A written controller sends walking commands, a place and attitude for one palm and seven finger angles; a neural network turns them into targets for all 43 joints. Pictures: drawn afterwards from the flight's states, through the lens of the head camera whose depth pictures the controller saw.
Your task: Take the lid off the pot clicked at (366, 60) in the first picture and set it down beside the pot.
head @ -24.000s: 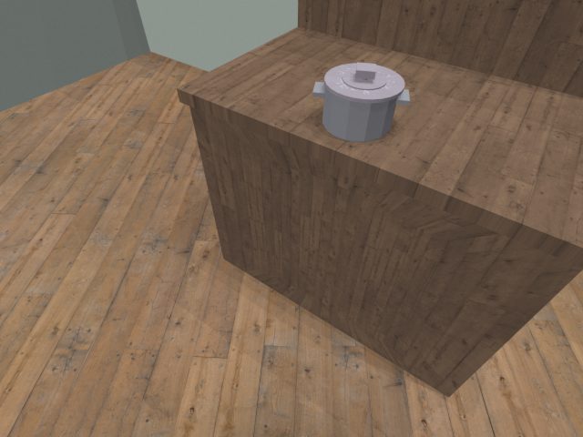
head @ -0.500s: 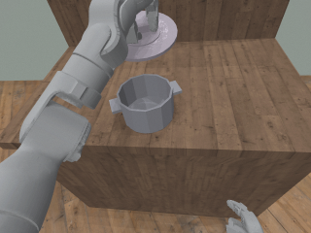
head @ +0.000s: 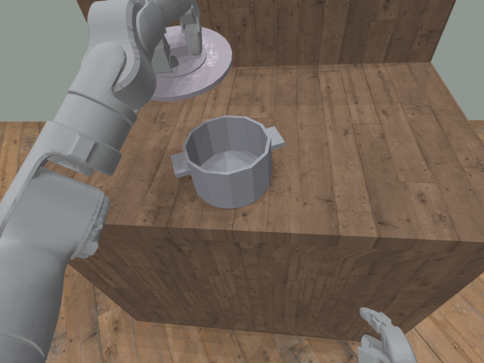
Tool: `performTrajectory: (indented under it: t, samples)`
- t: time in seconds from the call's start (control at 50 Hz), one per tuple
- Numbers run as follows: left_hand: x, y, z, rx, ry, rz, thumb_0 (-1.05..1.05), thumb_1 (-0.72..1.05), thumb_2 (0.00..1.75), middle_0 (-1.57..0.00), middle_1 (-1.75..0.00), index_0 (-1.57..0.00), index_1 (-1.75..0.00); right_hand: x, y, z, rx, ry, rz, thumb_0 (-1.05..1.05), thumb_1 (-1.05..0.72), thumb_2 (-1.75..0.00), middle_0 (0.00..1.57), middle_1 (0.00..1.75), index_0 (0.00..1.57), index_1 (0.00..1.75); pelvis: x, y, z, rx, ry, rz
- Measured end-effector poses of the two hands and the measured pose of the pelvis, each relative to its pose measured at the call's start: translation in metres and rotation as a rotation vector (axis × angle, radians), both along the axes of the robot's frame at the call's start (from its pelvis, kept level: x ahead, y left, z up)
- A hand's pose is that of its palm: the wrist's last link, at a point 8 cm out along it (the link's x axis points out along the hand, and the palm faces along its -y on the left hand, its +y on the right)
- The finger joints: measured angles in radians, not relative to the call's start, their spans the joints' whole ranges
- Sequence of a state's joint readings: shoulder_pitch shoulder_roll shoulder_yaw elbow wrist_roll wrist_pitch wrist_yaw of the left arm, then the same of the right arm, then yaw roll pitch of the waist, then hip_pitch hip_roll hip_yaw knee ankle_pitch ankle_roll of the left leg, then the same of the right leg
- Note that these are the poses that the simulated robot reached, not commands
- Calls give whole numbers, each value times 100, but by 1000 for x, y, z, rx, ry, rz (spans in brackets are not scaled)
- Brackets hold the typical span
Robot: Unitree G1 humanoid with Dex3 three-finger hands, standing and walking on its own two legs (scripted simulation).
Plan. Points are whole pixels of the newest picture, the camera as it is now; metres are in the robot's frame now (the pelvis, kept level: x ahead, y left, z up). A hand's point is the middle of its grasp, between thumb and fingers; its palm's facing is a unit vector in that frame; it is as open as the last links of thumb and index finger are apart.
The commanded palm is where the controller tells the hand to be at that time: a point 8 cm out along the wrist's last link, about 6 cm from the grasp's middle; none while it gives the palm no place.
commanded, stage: move the lid sideways beside the pot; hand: left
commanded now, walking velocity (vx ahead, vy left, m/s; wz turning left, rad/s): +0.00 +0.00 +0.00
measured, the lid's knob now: (172, 45) +0.49 +0.10 +0.29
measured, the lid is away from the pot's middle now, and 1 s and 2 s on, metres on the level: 0.07 0.20 0.24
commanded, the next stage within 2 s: lower the lid onto the table in 1.52 s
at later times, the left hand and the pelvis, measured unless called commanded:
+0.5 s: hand (118, 49) +0.45 +0.16 +0.31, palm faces -0.06 +0.01 -1.00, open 6.4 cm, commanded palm +0.42 +0.17 +0.38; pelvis +0.00 +0.02 +0.00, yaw +0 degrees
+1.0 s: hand (79, 52) +0.46 +0.22 +0.31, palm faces -0.09 -0.01 -1.00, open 6.4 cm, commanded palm +0.43 +0.23 +0.38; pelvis +0.00 +0.02 +0.00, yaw +0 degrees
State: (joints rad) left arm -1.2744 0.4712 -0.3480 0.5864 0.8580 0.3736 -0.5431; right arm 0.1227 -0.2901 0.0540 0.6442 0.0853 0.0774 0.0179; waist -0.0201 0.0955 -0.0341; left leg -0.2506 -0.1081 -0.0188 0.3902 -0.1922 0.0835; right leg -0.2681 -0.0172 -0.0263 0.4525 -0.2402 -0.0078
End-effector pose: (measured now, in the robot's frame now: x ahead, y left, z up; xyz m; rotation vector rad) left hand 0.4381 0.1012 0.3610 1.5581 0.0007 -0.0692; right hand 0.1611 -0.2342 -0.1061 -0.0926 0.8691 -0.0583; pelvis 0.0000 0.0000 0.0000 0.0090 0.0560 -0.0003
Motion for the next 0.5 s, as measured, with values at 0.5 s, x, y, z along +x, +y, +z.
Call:
performTrajectory:
  t: [0.5]
  samples:
    - [-3, 62, 4, 20, 11, 74, 5, 16, 103, -70, -73, -92, -87, -19, 11, -4, -19, 61, -14, 1, -90, -90, 20, 30, 20, 30, -1, 15, 0, -11, 3, 7]
